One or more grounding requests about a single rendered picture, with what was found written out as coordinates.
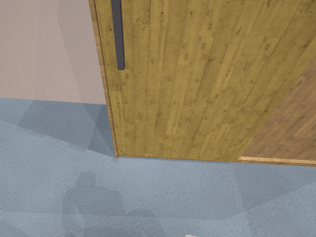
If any wardrobe door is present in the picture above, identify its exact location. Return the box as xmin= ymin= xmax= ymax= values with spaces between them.
xmin=241 ymin=55 xmax=316 ymax=161
xmin=95 ymin=0 xmax=316 ymax=162

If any handle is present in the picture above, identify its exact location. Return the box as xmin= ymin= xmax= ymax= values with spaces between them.
xmin=111 ymin=0 xmax=125 ymax=70

